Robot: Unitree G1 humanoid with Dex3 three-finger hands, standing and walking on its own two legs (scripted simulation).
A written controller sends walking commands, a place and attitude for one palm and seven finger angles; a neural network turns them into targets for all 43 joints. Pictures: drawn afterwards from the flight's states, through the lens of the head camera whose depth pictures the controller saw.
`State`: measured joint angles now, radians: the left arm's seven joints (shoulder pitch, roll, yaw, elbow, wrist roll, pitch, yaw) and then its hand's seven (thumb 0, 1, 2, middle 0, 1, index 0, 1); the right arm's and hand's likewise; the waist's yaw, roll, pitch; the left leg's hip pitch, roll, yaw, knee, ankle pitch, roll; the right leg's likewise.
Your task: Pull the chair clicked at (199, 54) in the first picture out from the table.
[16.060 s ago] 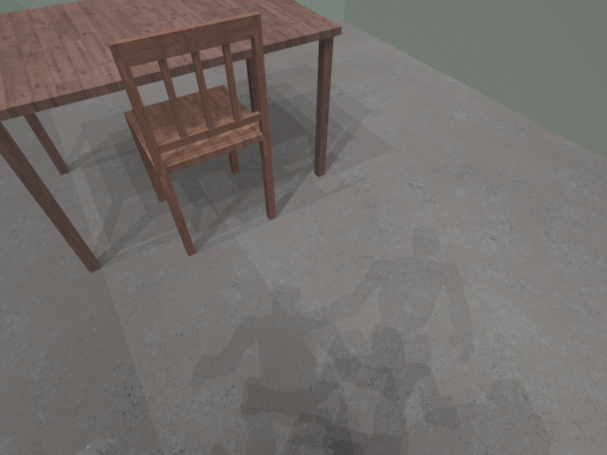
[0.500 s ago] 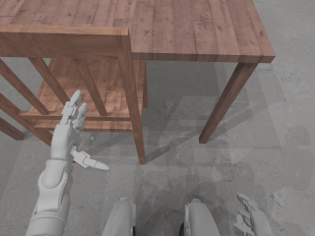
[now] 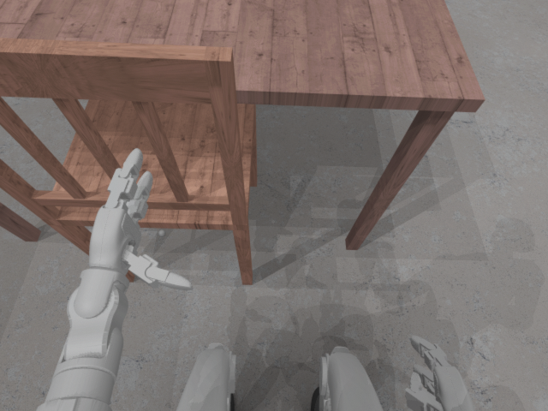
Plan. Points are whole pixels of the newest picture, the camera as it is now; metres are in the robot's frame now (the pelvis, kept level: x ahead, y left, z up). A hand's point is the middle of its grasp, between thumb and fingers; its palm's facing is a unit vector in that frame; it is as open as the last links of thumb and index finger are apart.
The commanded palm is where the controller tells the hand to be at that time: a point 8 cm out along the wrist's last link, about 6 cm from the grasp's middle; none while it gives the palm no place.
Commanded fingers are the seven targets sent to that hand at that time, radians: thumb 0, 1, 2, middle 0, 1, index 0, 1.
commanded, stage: push the fingers through the gap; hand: left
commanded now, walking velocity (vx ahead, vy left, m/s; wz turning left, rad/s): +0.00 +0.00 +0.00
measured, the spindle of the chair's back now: (103, 156) +0.47 +0.28 +0.03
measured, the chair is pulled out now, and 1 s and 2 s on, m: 0.00 0.00 0.00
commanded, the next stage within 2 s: hook a spindle and tug to test in 1.40 s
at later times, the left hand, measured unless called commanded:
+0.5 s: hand (169, 201) +0.40 +0.17 +0.03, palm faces -0.02 -1.00 -0.04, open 16.9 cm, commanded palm +0.38 +0.22 +0.04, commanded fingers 0.00 -0.50 0.30 -0.06 -0.08 -0.06 -0.08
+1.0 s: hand (178, 171) +0.45 +0.16 +0.03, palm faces +0.00 -1.00 -0.05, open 16.9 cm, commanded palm +0.42 +0.21 +0.04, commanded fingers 0.00 -0.50 0.30 -0.06 -0.08 -0.06 -0.08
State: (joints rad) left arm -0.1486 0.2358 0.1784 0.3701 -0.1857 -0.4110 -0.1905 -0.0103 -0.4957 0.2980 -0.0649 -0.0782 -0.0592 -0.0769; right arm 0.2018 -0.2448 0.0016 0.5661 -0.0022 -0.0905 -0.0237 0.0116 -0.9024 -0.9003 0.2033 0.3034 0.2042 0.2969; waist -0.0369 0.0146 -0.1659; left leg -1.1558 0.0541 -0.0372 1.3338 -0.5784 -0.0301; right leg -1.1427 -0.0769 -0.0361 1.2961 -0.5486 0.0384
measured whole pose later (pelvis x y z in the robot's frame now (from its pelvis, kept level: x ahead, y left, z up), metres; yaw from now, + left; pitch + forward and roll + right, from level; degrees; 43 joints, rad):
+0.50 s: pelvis +0.00 +0.00 +0.00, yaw -1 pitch +24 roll -2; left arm -0.36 0.27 0.23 0.59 -0.16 -0.42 -0.18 -0.01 -0.49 0.30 -0.06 -0.08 -0.06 -0.08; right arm 0.24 -0.25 0.00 0.60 0.00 -0.05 -0.02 0.01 -0.90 -0.90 0.20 0.30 0.20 0.30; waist -0.07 0.01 -0.16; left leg -1.16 0.06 -0.03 1.31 -0.57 -0.03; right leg -1.16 -0.07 -0.03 1.28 -0.53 0.04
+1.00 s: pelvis -0.01 +0.00 +0.00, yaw -1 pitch +25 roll -1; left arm -0.59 0.32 0.32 0.83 -0.12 -0.46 -0.17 -0.01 -0.49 0.30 -0.07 -0.08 -0.06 -0.08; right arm 0.26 -0.25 0.01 0.61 -0.02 0.00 -0.01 0.01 -0.90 -0.90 0.20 0.30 0.20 0.30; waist -0.11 0.02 -0.15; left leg -1.20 0.07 -0.02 1.32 -0.56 -0.03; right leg -1.20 -0.06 -0.02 1.29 -0.52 0.04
